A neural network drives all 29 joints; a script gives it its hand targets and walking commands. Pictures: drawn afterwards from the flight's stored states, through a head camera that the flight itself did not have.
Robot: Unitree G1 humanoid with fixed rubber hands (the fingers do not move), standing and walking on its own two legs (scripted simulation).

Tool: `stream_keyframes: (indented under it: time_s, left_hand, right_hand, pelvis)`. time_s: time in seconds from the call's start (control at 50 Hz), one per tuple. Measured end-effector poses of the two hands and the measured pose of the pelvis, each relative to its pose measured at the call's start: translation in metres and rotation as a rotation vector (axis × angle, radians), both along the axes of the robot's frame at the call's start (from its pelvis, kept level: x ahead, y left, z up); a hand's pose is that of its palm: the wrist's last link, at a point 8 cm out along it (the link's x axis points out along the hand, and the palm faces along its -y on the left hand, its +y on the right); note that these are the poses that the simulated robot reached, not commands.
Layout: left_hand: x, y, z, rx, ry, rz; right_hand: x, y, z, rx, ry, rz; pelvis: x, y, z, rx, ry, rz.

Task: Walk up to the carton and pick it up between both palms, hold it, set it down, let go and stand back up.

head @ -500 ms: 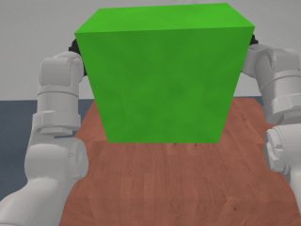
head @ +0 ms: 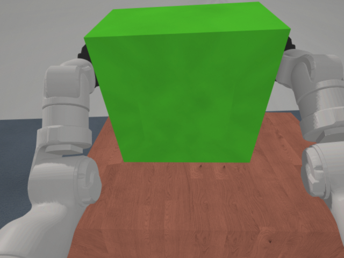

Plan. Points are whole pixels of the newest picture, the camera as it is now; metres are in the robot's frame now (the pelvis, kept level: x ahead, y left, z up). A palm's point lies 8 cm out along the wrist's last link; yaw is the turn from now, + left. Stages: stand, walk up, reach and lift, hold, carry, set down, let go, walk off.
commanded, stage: hold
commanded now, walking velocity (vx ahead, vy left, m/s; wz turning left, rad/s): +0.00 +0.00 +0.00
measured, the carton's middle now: (184, 89) +0.38 -0.02 +0.30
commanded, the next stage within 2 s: set down in 0.42 s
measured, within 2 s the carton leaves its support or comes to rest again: neither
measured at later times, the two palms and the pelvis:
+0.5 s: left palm (85, 74) +0.36 +0.19 +0.34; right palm (279, 65) +0.35 -0.20 +0.36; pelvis -0.01 +0.00 +0.00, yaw +0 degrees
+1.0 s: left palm (76, 74) +0.38 +0.21 +0.34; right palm (269, 57) +0.36 -0.18 +0.37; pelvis +0.01 +0.01 +0.00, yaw -1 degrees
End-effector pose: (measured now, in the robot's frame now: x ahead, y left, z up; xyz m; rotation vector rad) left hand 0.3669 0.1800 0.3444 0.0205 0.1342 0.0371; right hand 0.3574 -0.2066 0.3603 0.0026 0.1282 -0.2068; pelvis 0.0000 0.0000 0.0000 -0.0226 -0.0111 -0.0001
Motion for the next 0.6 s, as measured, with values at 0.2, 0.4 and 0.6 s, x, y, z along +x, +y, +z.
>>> stream_keyframes:
  time_s: [0.2,0.4,0.6]
  left_hand:
    - [-0.002,0.002,-0.004,0.000,-0.002,0.004]
    - [-0.004,0.005,-0.004,-0.004,0.006,0.008]
    - [-0.015,0.009,0.004,-0.040,-0.057,0.023]
  right_hand:
    - [-0.001,0.002,-0.002,-0.016,0.001,-0.002]
    - [-0.002,0.005,-0.003,-0.010,0.013,0.002]
    - [-0.011,0.010,0.007,-0.040,-0.050,0.004]
  pelvis:
    - [0.000,-0.001,0.000,0.000,-0.006,0.000]
    - [-0.004,0.000,0.000,0.002,-0.007,0.000]
    - [-0.004,0.003,0.001,0.005,-0.074,-0.026]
